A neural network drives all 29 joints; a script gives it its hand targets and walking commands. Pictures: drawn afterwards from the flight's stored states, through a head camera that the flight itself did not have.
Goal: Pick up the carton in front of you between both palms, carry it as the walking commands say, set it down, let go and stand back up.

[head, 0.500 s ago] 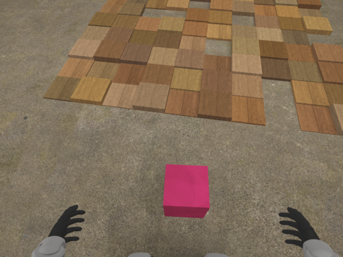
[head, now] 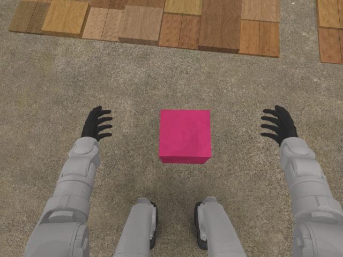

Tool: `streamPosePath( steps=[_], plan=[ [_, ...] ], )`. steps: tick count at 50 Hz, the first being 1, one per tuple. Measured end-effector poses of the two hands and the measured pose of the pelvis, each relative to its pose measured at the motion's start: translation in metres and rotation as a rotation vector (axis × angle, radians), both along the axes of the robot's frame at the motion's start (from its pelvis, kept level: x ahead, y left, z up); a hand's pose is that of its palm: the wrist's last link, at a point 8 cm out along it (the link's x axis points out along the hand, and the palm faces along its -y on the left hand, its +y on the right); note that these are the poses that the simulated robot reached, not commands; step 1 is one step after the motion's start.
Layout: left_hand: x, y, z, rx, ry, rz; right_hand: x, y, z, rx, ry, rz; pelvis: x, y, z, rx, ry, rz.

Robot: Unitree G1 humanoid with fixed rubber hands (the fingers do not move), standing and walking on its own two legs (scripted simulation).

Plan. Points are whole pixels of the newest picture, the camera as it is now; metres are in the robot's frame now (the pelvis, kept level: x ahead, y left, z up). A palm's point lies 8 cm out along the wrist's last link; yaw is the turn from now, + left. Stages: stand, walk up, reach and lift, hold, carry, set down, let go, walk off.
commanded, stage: reach and lift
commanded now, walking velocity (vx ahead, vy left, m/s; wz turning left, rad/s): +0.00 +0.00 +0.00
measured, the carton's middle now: (183, 139) +0.48 -0.04 -0.56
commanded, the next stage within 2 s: none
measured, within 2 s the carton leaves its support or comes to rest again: neither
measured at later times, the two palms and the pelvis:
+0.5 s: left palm (124, 103) +0.50 +0.15 -0.17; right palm (253, 104) +0.49 -0.22 -0.17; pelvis -0.02 +0.00 -0.05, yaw +0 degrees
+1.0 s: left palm (137, 130) +0.49 +0.16 -0.41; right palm (233, 132) +0.47 -0.23 -0.41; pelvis -0.06 +0.01 -0.26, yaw +0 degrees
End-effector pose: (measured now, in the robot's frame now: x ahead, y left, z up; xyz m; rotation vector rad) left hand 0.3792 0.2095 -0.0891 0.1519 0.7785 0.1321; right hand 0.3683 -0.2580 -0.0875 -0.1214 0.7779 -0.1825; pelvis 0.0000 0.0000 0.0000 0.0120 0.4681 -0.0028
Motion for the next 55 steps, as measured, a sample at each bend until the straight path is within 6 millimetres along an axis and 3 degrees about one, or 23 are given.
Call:
streamPosePath(
  steps=[10,15,19,26,33,42,48,55],
  plan=[
    [0.073,-0.031,-0.019,-0.052,-0.076,0.001,0.070,0.018,-0.018,0.054,-0.088,-0.005,-0.038,-0.001,-0.027,-0.001,0.148,0.000],
    [0.107,-0.047,-0.030,-0.075,-0.116,-0.006,0.103,0.027,-0.030,0.072,-0.127,-0.001,-0.042,0.000,-0.039,0.000,0.218,-0.001],
    [0.122,-0.054,-0.046,-0.080,-0.132,-0.012,0.118,0.031,-0.045,0.076,-0.142,-0.001,-0.037,0.000,-0.042,0.003,0.275,-0.001],
    [0.124,-0.055,-0.094,-0.083,-0.115,-0.002,0.120,0.034,-0.092,0.079,-0.124,-0.016,-0.019,0.001,-0.058,0.006,0.384,-0.002],
    [0.112,-0.052,-0.173,-0.080,-0.082,0.005,0.108,0.034,-0.170,0.068,-0.084,-0.032,-0.013,0.004,-0.107,0.005,0.470,0.000],
    [0.106,-0.050,-0.269,-0.074,-0.096,-0.014,0.098,0.028,-0.267,0.053,-0.094,-0.039,-0.033,0.009,-0.196,0.004,0.441,-0.001],
    [0.107,-0.053,-0.310,-0.075,-0.099,-0.013,0.098,0.029,-0.309,0.062,-0.103,-0.041,-0.053,0.011,-0.245,0.004,0.360,-0.003],
    [0.107,-0.056,-0.354,-0.084,-0.061,-0.009,0.100,0.038,-0.355,0.076,-0.066,-0.035,-0.067,0.010,-0.281,0.006,0.281,-0.002]
  ],
)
